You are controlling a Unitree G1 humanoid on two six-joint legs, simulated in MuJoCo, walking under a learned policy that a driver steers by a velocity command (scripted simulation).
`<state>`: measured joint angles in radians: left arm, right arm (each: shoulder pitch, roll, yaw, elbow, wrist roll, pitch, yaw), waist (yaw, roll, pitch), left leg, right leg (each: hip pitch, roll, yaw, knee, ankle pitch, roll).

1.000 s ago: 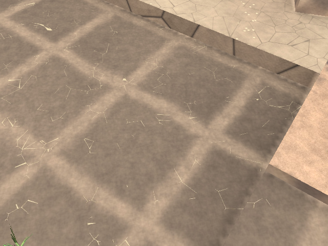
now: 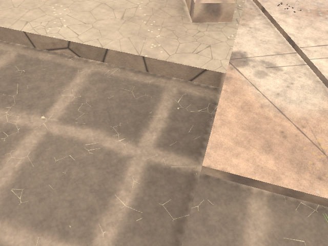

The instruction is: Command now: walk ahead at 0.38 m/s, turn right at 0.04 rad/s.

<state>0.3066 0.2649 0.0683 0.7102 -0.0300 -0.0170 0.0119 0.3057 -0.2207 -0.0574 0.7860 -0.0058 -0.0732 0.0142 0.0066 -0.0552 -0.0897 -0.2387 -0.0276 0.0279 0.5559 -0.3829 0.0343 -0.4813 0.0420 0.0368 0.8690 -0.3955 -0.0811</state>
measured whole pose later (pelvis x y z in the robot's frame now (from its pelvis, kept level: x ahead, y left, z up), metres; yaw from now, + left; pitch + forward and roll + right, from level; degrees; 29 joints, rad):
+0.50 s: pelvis +0.21 -0.06 +0.01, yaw +4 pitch +3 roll -2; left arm 0.15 0.23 0.06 0.74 0.01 -0.09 -0.02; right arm 0.33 -0.28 -0.08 0.81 0.03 -0.07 -0.01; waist -0.02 0.05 0.03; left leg -0.44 0.08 -0.07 1.07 -0.32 0.01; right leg -0.32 0.04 -0.11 0.45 -0.18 -0.06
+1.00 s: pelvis +0.48 +0.03 -0.07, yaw +21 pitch +3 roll -1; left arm 0.30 0.30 0.06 0.84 -0.03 -0.08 0.01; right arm 0.14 -0.29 -0.07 0.65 0.02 -0.03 0.05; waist 0.03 0.00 0.07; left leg -0.45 -0.07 0.03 0.61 -0.22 0.10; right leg -0.29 -0.07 -0.04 1.43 -0.62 0.04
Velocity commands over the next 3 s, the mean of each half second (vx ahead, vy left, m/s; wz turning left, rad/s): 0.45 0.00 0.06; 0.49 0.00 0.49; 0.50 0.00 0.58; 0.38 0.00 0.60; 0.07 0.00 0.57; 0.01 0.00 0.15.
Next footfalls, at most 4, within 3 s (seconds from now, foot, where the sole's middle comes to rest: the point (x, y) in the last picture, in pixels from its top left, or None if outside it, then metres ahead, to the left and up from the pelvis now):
0.34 right None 0.29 -0.16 -0.77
0.92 left None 0.55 0.13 -0.83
1.36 right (147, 175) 0.93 0.09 -0.83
1.88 left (71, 175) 0.92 0.46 -0.83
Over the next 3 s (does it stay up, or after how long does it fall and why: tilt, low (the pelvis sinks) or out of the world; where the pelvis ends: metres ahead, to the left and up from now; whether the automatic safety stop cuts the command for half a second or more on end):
stays up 0.95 0.39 -0.05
